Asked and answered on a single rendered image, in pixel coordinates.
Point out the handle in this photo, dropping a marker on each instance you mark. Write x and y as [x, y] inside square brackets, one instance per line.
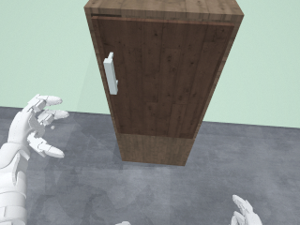
[110, 74]

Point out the left robot forearm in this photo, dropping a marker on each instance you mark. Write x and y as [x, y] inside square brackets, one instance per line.
[13, 183]

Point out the robot left hand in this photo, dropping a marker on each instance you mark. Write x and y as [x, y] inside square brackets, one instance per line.
[25, 123]

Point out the robot right hand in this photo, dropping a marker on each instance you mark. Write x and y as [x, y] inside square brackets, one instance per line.
[248, 217]

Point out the cupboard door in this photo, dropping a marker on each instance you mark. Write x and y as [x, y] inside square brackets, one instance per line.
[165, 71]

